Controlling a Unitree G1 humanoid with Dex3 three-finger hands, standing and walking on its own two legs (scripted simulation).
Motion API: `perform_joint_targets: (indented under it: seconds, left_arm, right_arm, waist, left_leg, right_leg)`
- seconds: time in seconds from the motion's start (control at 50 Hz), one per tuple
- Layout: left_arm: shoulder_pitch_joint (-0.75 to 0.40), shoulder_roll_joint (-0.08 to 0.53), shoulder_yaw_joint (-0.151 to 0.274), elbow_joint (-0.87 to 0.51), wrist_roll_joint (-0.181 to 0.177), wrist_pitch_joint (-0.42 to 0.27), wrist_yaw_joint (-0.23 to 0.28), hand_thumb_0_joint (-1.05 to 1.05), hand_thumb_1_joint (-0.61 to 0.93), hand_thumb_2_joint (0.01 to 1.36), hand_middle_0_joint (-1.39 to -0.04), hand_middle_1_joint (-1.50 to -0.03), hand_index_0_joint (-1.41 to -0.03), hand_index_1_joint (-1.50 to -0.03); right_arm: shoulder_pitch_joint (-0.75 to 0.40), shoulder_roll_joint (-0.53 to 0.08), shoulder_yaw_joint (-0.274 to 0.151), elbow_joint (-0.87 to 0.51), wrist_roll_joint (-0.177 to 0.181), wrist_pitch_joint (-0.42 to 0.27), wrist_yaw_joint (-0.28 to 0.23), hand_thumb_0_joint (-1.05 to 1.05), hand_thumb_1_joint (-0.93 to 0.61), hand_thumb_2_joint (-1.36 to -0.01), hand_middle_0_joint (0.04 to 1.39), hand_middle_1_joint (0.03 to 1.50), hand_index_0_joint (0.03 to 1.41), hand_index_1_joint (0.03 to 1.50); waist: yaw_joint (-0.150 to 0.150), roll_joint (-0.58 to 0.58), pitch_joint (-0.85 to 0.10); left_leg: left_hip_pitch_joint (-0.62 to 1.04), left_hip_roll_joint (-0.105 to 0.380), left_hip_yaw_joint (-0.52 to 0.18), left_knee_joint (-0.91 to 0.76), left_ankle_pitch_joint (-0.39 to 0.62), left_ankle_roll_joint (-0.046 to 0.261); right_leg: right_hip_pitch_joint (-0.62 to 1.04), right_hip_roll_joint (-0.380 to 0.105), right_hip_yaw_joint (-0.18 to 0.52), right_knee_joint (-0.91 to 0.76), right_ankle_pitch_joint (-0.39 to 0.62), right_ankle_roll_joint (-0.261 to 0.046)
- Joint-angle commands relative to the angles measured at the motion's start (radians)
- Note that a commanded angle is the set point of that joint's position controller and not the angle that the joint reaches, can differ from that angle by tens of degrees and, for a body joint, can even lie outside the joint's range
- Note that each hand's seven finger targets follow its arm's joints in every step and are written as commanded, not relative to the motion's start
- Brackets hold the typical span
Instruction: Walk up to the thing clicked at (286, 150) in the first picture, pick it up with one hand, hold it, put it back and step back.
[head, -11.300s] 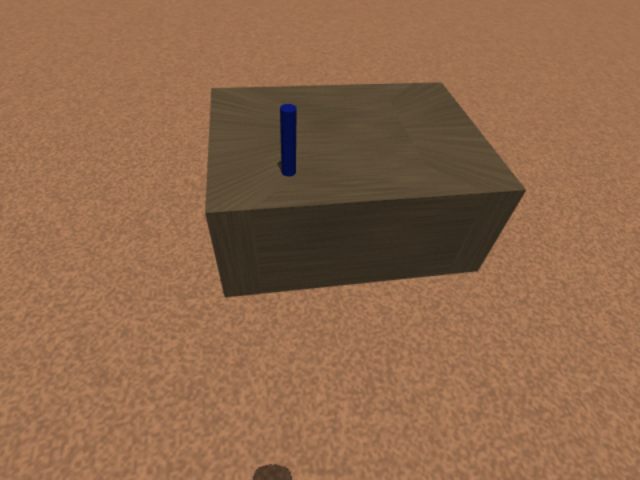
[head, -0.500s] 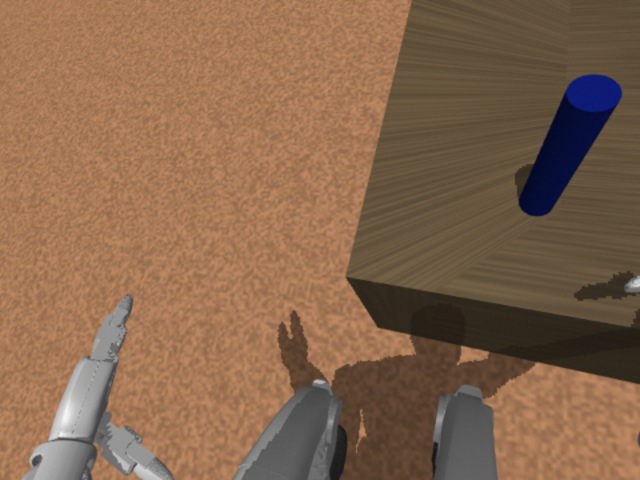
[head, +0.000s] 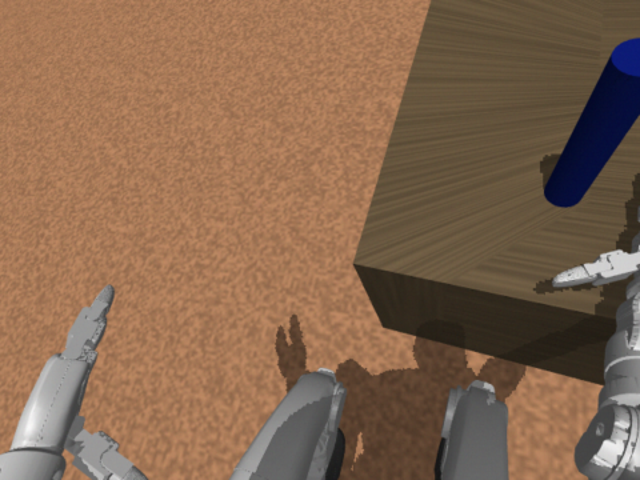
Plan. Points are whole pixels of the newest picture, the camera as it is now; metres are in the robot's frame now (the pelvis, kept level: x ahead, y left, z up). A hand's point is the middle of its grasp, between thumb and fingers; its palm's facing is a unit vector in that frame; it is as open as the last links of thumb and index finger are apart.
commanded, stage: close in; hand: right
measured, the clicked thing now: (593, 140) +0.55 -0.24 +0.00
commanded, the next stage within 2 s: rest palm in 0.14 s
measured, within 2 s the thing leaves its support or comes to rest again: leaves its support in 1.88 s
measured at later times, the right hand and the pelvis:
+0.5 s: hand (571, 208) +0.48 -0.22 -0.05, palm faces +0.23 +0.97 +0.01, open 17.5 cm; pelvis +0.00 +0.01 +0.00, yaw +0 degrees
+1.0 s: hand (570, 198) +0.51 -0.23 -0.05, palm faces +0.26 +0.97 +0.01, open 15.1 cm; pelvis +0.00 +0.01 -0.01, yaw +1 degrees
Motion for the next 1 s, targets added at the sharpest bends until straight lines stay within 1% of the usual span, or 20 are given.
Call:
perform_joint_targets:
  seconds: [0.0, 0.02, 0.06, 0.12, 0.18, 0.24, 0.28, 0.32, 0.34, 0.4, 0.5, 0.54, 0.58, 0.62, 0.7, 0.74, 0.78, 0.84, 0.92, 0.98]
  left_arm:
    - [0.016, 0.240, 0.195, -0.302, -0.021, -0.030, 0.038, 0.000, -0.528, 0.035, -0.043, -0.048, -0.047, -0.044]
    - [0.044, 0.221, 0.182, -0.284, -0.018, -0.024, 0.037, 0.000, -0.527, 0.035, -0.043, -0.047, -0.047, -0.043]
    - [0.050, 0.175, 0.139, -0.245, -0.024, -0.015, 0.035, 0.000, -0.522, 0.031, -0.043, -0.047, -0.048, -0.041]
    - [0.040, 0.199, 0.165, -0.305, -0.019, -0.021, 0.042, 0.000, -0.513, 0.025, -0.040, -0.049, -0.049, -0.039]
    - [0.071, 0.170, 0.150, -0.241, -0.020, -0.017, 0.039, 0.000, -0.507, 0.021, -0.042, -0.055, -0.054, -0.042]
    - [0.047, 0.225, 0.197, -0.280, -0.017, -0.024, 0.045, 0.000, -0.583, 0.072, -0.041, -0.038, -0.028, -0.052]
    - [0.076, 0.185, 0.171, -0.271, -0.016, -0.022, 0.038, 0.000, -0.589, 0.078, -0.043, -0.039, -0.028, -0.055]
    - [0.090, 0.169, 0.156, -0.253, -0.016, -0.024, 0.036, 0.000, -0.590, 0.078, -0.043, -0.039, -0.028, -0.055]
    - [0.073, 0.167, 0.149, -0.261, -0.014, -0.027, 0.035, 0.000, -0.589, 0.078, -0.043, -0.039, -0.029, -0.055]
    - [0.078, 0.166, 0.137, -0.245, -0.013, -0.024, 0.033, 0.000, -0.546, 0.048, -0.048, -0.053, -0.048, -0.053]
    - [0.059, 0.175, 0.143, -0.267, -0.010, -0.018, 0.030, 0.000, -0.553, 0.053, -0.046, -0.052, -0.046, -0.053]
    - [0.035, 0.212, 0.172, -0.337, -0.013, -0.021, 0.031, 0.000, -0.552, 0.054, -0.045, -0.052, -0.045, -0.052]
    - [0.068, 0.217, 0.176, -0.329, -0.012, -0.011, 0.031, 0.000, -0.551, 0.054, -0.044, -0.053, -0.044, -0.053]
    - [0.090, 0.178, 0.150, -0.270, -0.016, -0.006, 0.027, 0.000, -0.546, 0.053, -0.041, -0.052, -0.041, -0.052]
    - [0.048, 0.197, 0.157, -0.292, -0.017, -0.008, 0.028, 0.000, -0.552, 0.055, -0.041, -0.051, -0.040, -0.053]
    - [0.056, 0.192, 0.156, -0.283, -0.015, -0.006, 0.028, 0.000, -0.546, 0.053, -0.043, -0.053, -0.043, -0.052]
    - [0.074, 0.179, 0.158, -0.235, -0.018, -0.005, 0.028, 0.000, -0.546, 0.053, -0.041, -0.053, -0.042, -0.052]
    - [0.041, 0.217, 0.176, -0.338, -0.013, -0.012, 0.029, 0.000, -0.545, 0.052, -0.039, -0.052, -0.040, -0.051]
    - [0.089, 0.187, 0.166, -0.225, -0.017, -0.001, 0.025, 0.000, -0.544, 0.053, -0.038, -0.051, -0.040, -0.050]
    - [0.061, 0.220, 0.199, -0.263, -0.016, -0.004, 0.026, 0.000, -0.539, 0.050, -0.038, -0.051, -0.040, -0.049]
  right_arm:
    - [-0.272, -0.203, -0.028, -0.168, 0.007, -0.065, -0.061, 0.000, 0.585, -0.022, 0.048, 0.047, 0.047, 0.048]
    - [-0.276, -0.179, -0.017, -0.144, 0.004, -0.071, -0.066, 0.000, 0.592, -0.028, 0.044, 0.050, 0.044, 0.050]
    - [-0.264, -0.199, -0.022, -0.110, -0.005, -0.089, -0.074, 0.000, 0.592, -0.030, 0.043, 0.051, 0.042, 0.051]
    - [-0.331, -0.241, -0.031, -0.175, -0.023, -0.113, -0.082, 0.000, 0.603, -0.026, 0.040, 0.052, 0.039, 0.052]
    - [-0.310, -0.189, 0.001, -0.125, -0.025, -0.116, -0.077, 0.000, 0.576, -0.039, 0.036, 0.054, 0.035, 0.055]
    - [-0.354, -0.240, -0.013, -0.199, -0.032, -0.117, -0.087, 0.000, 0.547, -0.060, 0.040, 0.057, 0.039, 0.057]
    - [-0.357, -0.159, 0.045, -0.161, -0.033, -0.105, -0.083, 0.000, 0.557, -0.053, 0.047, 0.053, 0.047, 0.054]
    - [-0.348, -0.191, 0.017, -0.156, -0.033, -0.103, -0.088, 0.000, 0.540, -0.021, 0.067, 0.036, 0.063, 0.037]
    - [-0.360, -0.170, 0.040, -0.191, -0.033, -0.102, -0.086, 0.000, 0.549, -0.013, 0.068, 0.031, 0.064, 0.032]
    - [-0.372, -0.199, 0.035, -0.174, -0.040, -0.091, -0.090, 0.000, 0.569, 0.000, 0.193, 0.040, 0.182, 0.041]
    - [-0.396, -0.256, -0.026, -0.157, -0.040, -0.090, -0.117, 0.000, 0.574, 0.000, 0.303, 0.083, 0.293, 0.084]
    - [-0.413, -0.203, 0.017, -0.165, -0.042, -0.088, -0.114, 0.000, 0.576, 0.000, 0.330, 0.127, 0.323, 0.128]
    - [-0.394, -0.242, -0.009, -0.164, -0.053, -0.080, -0.116, 0.000, 0.561, 0.000, 0.353, 0.136, 0.344, 0.137]
    - [-0.376, -0.153, 0.056, -0.095, -0.056, -0.062, -0.103, 0.000, 0.554, -0.001, 0.355, 0.159, 0.347, 0.160]
    - [-0.437, -0.279, -0.022, -0.155, -0.051, -0.060, -0.121, 0.000, 0.573, 0.000, 0.358, 0.161, 0.351, 0.162]
    - [-0.437, -0.228, 0.003, -0.127, -0.048, -0.061, -0.119, 0.000, 0.552, -0.035, 0.408, 0.206, 0.403, 0.207]
    - [-0.391, -0.199, 0.019, -0.091, -0.051, -0.065, -0.115, 0.000, 0.533, -0.082, 0.445, 0.255, 0.442, 0.256]
    - [-0.404, -0.255, -0.003, -0.149, -0.072, -0.073, -0.125, 0.000, 0.512, -0.131, 0.496, 0.312, 0.495, 0.313]
    - [-0.393, -0.241, -0.007, -0.165, -0.050, -0.069, -0.116, 0.000, 0.432, -0.229, 0.637, 0.435, 0.636, 0.437]
    - [-0.393, -0.262, -0.014, -0.250, -0.055, -0.061, -0.118, 0.000, 0.385, -0.298, 0.756, 0.535, 0.755, 0.536]
  waist:
    - [-0.018, -0.237, -0.508]
    - [-0.003, -0.217, -0.488]
    - [-0.026, -0.213, -0.427]
    - [-0.007, -0.252, -0.502]
    - [-0.001, -0.302, -0.456]
    - [-0.003, -0.355, -0.530]
    - [0.019, -0.351, -0.483]
    - [0.014, -0.340, -0.469]
    - [0.008, -0.357, -0.499]
    - [0.003, -0.357, -0.496]
    - [0.006, -0.329, -0.491]
    - [0.027, -0.331, -0.546]
    - [0.023, -0.338, -0.562]
    - [0.035, -0.332, -0.503]
    - [0.011, -0.324, -0.547]
    - [0.035, -0.309, -0.523]
    - [0.034, -0.319, -0.487]
    - [0.020, -0.342, -0.591]
    - [0.011, -0.390, -0.548]
    - [0.009, -0.411, -0.614]
  left_leg:
    - [0.094, -0.020, 0.028, -0.211, 0.251, 0.062]
    - [0.105, -0.023, 0.024, -0.222, 0.269, 0.058]
    - [0.102, -0.021, 0.009, -0.221, 0.243, 0.059]
    - [0.113, -0.019, -0.006, -0.218, 0.245, 0.058]
    - [0.070, -0.022, 0.005, -0.201, 0.242, 0.064]
    - [0.053, -0.023, 0.009, -0.194, 0.250, 0.065]
    - [0.046, -0.024, 0.005, -0.211, 0.234, 0.064]
    - [0.056, -0.022, 0.001, -0.214, 0.235, 0.060]
    - [0.052, -0.022, -0.001, -0.205, 0.263, 0.059]
    - [0.040, -0.024, 0.008, -0.185, 0.280, 0.061]
    - [0.057, -0.024, -0.001, -0.193, 0.259, 0.058]
    - [0.065, -0.027, 0.005, -0.193, 0.274, 0.059]
    - [0.082, -0.029, 0.013, -0.190, 0.301, 0.058]
    - [0.046, -0.029, 0.016, -0.186, 0.306, 0.058]
    - [0.065, -0.027, 0.003, -0.183, 0.307, 0.055]
    - [0.062, -0.028, 0.002, -0.190, 0.303, 0.053]
    - [0.048, -0.029, 0.007, -0.181, 0.307, 0.055]
    - [0.058, -0.032, 0.012, -0.167, 0.336, 0.057]
    - [0.049, -0.031, 0.017, -0.166, 0.364, 0.056]
    - [0.056, -0.031, 0.016, -0.172, 0.350, 0.057]
  right_leg:
    - [0.639, 0.022, 0.008, -0.228, 0.131, -0.013]
    - [0.611, 0.026, -0.005, -0.212, 0.137, -0.021]
    - [0.538, 0.031, -0.016, -0.211, 0.104, -0.023]
    - [0.593, 0.026, -0.020, -0.198, 0.119, -0.019]
    - [0.613, 0.026, -0.020, -0.206, 0.134, -0.012]
    - [0.693, 0.019, -0.013, -0.208, 0.173, -0.006]
    - [0.668, 0.019, -0.016, -0.208, 0.144, -0.008]
    - [0.641, 0.020, -0.017, -0.197, 0.133, -0.011]
    - [0.660, 0.018, -0.018, -0.188, 0.170, -0.010]
    - [0.659, 0.019, -0.017, -0.181, 0.199, -0.008]
    - [0.611, 0.019, -0.016, -0.176, 0.155, -0.016]
    - [0.657, 0.019, -0.010, -0.186, 0.175, -0.014]
    - [0.677, 0.021, -0.008, -0.186, 0.213, -0.015]
    - [0.646, 0.019, -0.007, -0.177, 0.225, -0.017]
    - [0.622, 0.016, -0.012, -0.157, 0.214, -0.021]
    - [0.617, 0.017, -0.014, -0.152, 0.199, -0.021]
    - [0.601, 0.018, -0.016, -0.152, 0.205, -0.021]
    - [0.681, 0.013, -0.009, -0.147, 0.272, -0.017]
    - [0.682, 0.016, -0.013, -0.148, 0.310, -0.014]
    - [0.738, 0.014, -0.014, -0.158, 0.307, -0.011]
